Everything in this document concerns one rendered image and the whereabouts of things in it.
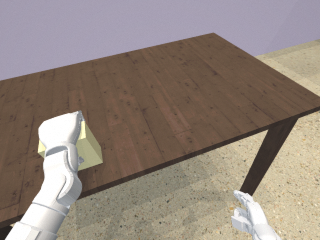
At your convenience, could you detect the robot left hand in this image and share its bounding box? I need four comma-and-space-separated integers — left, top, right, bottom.
38, 110, 86, 166

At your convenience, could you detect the sponge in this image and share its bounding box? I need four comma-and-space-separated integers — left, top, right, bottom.
38, 121, 103, 171

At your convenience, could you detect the table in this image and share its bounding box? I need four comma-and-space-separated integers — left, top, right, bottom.
0, 32, 320, 240

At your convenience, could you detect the robot right hand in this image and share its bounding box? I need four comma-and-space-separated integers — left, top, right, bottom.
231, 190, 269, 235

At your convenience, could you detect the right robot forearm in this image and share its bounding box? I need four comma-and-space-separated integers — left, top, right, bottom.
251, 223, 282, 240

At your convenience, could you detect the left robot forearm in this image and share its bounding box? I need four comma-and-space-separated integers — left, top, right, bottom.
5, 142, 82, 240

